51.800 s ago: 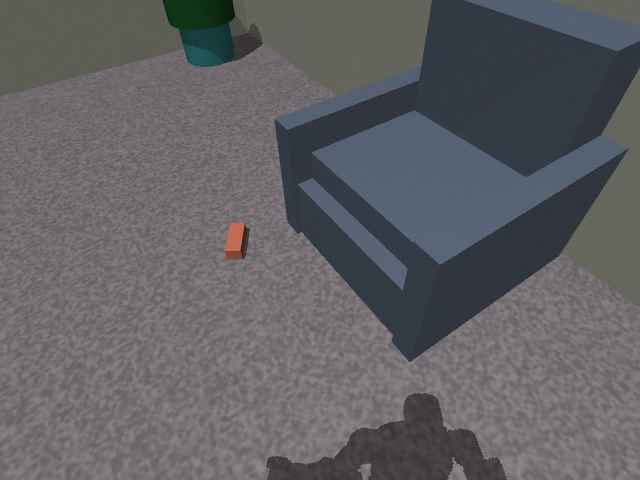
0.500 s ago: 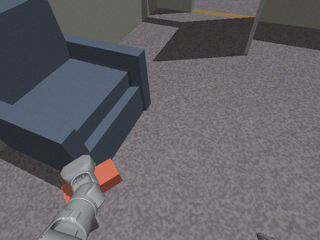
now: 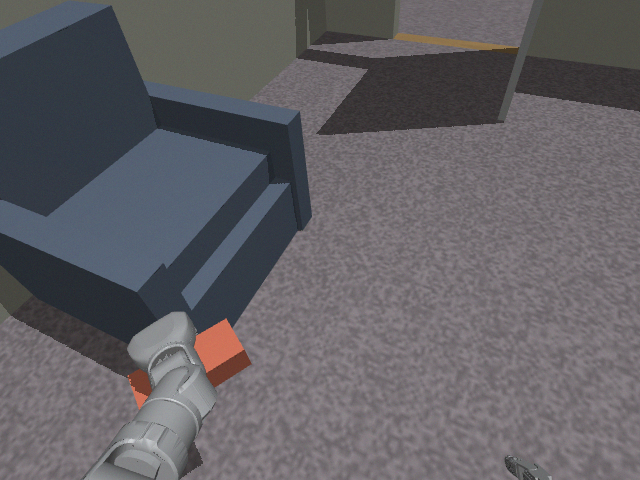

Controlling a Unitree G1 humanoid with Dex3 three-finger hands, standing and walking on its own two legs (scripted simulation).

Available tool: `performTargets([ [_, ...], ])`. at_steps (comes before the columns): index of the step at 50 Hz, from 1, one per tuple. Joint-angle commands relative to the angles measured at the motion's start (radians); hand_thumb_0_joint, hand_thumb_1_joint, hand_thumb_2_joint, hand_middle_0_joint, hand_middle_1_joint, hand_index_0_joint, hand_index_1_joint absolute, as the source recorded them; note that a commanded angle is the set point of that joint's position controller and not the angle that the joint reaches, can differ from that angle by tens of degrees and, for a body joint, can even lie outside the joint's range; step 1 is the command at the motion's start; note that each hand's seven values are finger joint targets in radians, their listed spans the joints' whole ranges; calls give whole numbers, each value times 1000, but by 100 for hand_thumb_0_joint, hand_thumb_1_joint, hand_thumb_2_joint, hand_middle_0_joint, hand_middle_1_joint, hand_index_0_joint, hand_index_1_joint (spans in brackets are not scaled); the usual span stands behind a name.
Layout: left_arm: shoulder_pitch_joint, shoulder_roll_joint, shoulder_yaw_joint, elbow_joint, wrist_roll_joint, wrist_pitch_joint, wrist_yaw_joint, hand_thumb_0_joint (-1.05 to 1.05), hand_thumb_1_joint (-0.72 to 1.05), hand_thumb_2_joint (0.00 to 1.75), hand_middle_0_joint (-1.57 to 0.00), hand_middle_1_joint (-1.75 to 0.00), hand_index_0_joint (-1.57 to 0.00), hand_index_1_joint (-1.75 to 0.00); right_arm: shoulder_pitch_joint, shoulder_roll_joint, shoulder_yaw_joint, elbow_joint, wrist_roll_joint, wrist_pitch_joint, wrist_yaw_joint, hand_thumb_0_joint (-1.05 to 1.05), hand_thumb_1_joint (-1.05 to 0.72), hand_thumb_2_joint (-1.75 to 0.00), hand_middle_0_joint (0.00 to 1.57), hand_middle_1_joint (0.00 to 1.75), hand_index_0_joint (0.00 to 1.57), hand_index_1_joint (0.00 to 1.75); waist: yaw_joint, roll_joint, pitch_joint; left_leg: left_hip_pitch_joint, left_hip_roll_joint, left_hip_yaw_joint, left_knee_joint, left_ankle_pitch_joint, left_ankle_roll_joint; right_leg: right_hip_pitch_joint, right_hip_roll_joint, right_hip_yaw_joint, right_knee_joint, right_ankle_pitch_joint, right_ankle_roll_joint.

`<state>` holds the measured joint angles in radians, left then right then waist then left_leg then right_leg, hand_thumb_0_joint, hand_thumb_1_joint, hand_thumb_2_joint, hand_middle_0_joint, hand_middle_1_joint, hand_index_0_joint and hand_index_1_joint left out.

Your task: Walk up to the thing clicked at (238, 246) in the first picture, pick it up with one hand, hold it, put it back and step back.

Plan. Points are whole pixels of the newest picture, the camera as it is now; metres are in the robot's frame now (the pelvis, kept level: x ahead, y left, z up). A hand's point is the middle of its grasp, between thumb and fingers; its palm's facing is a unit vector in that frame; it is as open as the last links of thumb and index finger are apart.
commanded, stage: hold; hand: left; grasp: from above
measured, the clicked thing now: (192, 369) +0.32 +0.23 -0.10
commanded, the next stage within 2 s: crouch in 1.06 s
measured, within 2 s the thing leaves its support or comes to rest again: neither
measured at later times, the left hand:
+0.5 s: hand (185, 370) +0.30 +0.22 -0.05, palm faces -0.32 -0.30 -0.90, open 9.3 cm
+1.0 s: hand (191, 363) +0.31 +0.21 -0.05, palm faces -0.32 -0.29 -0.90, open 9.2 cm
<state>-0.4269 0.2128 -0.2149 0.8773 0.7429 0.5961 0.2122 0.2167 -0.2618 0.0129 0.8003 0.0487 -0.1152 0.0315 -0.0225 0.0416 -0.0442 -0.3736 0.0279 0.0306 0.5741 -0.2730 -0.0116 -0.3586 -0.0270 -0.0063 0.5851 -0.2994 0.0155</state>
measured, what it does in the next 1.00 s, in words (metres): stands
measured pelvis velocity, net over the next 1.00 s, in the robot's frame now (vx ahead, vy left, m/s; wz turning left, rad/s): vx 0.00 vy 0.00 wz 0.00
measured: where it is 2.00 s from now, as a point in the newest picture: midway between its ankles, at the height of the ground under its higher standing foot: outside the picture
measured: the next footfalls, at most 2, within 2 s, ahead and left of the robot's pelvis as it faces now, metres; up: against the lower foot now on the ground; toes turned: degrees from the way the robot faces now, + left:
none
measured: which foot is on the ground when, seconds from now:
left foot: down 0.00-1.00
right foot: down 0.00-1.00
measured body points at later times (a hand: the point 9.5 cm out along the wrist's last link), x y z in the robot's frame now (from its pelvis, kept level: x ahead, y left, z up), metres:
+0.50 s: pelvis +0.00 +0.00 +0.00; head +0.01 -0.02 +0.45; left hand +0.31 +0.23 +0.00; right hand +0.14 -0.24 -0.12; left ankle +0.01 +0.13 -0.73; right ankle +0.00 -0.13 -0.73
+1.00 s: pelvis +0.00 +0.00 +0.00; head +0.02 -0.02 +0.45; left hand +0.32 +0.22 +0.00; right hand +0.14 -0.25 -0.12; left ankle +0.01 +0.13 -0.73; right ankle +0.00 -0.13 -0.73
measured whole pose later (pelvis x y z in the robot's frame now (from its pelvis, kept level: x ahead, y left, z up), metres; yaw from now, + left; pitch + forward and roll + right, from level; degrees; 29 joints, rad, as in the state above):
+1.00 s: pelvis +0.00 +0.00 +0.00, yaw +0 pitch +3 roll +0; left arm -0.45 0.17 -0.25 0.85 0.72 0.69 0.22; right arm 0.18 -0.26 0.02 0.82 0.05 -0.12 0.05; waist -0.01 0.05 -0.04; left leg -0.34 0.03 0.03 0.55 -0.27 -0.02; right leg -0.33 -0.02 -0.01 0.56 -0.30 0.01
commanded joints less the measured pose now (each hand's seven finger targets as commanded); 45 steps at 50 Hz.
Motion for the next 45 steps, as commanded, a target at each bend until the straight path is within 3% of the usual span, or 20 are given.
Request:
performTargets([
  [1,-398,187,31,-226,53,14,54,0,50,61,-86,-67,-87,-65,-63,-123,-35,-118,7,-41,-9,0,-89,-89,20,30,20,30,10,-16,-292,147,-35,-1,-74,209,17,105,51,-11,-82,226,-19],
  [2,-394,179,26,-204,51,19,49,0,48,60,-85,-66,-86,-64,-60,-125,-35,-118,8,-41,-8,0,-89,-89,20,30,20,30,0,-30,-281,141,-36,-1,-74,206,20,104,51,-10,-86,226,-17],
  [7,-407,187,26,-249,40,31,40,0,51,61,-86,-67,-88,-65,-76,-124,-34,-120,8,-44,-7,0,-89,-89,20,30,20,30,13,-23,-284,149,-36,1,-79,210,21,118,50,-11,-91,231,-17],
  [8,-359,170,24,-192,41,40,37,0,48,61,-86,-65,-87,-64,-76,-124,-32,-118,8,-44,-6,0,-89,-89,20,30,20,30,8,-52,-265,144,-36,3,-80,213,23,114,50,-10,-93,236,-15],
  [14,-390,175,20,-265,36,52,28,0,53,61,-87,-66,-89,-65,-95,-122,-31,-131,9,-46,-1,0,-89,-89,20,30,20,30,24,-16,-279,156,-37,6,-85,216,21,124,48,-10,-95,234,-17],
  [15,-377,168,17,-219,40,60,27,0,52,59,-87,-66,-89,-64,-92,-121,-28,-127,9,-46,-1,0,-89,-89,20,30,20,30,9,-37,-259,148,-38,6,-85,209,23,113,50,-7,-100,231,-15],
  [17,-359,156,9,-231,44,61,26,0,54,58,-89,-65,-90,-63,-101,-121,-26,-129,8,-48,-1,0,-89,-89,20,30,20,30,11,-50,-243,145,-40,5,-88,192,26,114,47,-10,-105,214,-14],
  [18,-376,162,8,-267,43,59,26,0,54,57,-89,-64,-90,-62,-106,-119,-27,-131,9,-48,-2,0,-89,-89,20,30,20,30,19,-35,-261,153,-40,6,-87,194,26,120,45,-10,-106,218,-14],
  [19,-370,152,7,-237,43,64,24,0,54,58,-88,-66,-90,-64,-106,-118,-25,-132,9,-49,-2,0,-89,-89,20,30,20,30,10,-67,-253,145,-41,3,-84,197,28,115,46,-8,-107,225,-10],
  [20,-384,176,15,-291,39,62,24,0,54,57,-88,-68,-90,-65,-110,-118,-25,-140,8,-49,-3,0,-89,-90,20,30,20,30,26,-51,-269,152,-41,4,-88,190,28,130,44,-10,-110,215,-12],
  [23,-380,144,0,-272,45,75,27,0,55,60,-89,-66,-90,-64,-117,-115,-21,-135,10,-49,-1,0,-89,-89,20,30,20,30,13,-39,-271,165,-38,3,-88,202,22,119,48,-7,-101,222,-14],
  [25,-377,161,8,-255,55,76,33,0,58,57,-90,-65,-92,-62,-110,-121,-25,-128,8,-52,-2,0,-89,-89,20,30,20,30,14,-43,-272,161,-34,-3,-83,216,19,119,50,-9,-90,229,-16],
  [30,-383,128,-8,-262,40,87,36,0,58,60,-92,-65,-93,-63,-116,-117,-21,-127,7,-54,3,0,-89,-89,20,30,20,30,11,-41,-272,169,-34,-2,-82,229,20,119,50,-13,-94,244,-17],
  [34,-403,161,9,-266,44,83,39,0,60,61,-93,-65,-94,-63,-109,-119,-25,-127,7,-55,4,0,-89,-89,20,30,20,30,22,-22,-283,163,-36,4,-76,235,21,125,47,-9,-91,255,-17],
  [35,-387,143,6,-215,44,87,38,0,59,60,-93,-64,-94,-63,-102,-121,-26,-120,6,-55,6,0,-89,-89,20,30,20,30,8,-47,-278,157,-36,1,-71,240,22,117,47,-5,-88,259,-16],
  [37,-388,125,-8,-244,41,86,39,0,60,60,-95,-63,-96,-62,-111,-121,-23,-127,5,-58,7,0,-89,-90,20,30,20,30,9,-40,-272,163,-35,0,-77,225,22,117,46,-11,-92,243,-17],
  [45,-423,148,13,-247,42,97,59,0,61,60,-94,-64,-96,-63,-100,-121,-29,-110,6,-52,13,0,-89,-89,20,30,20,30,15,-37,-326,174,-36,6,-60,287,23,146,46,-5,-82,325,-12],
])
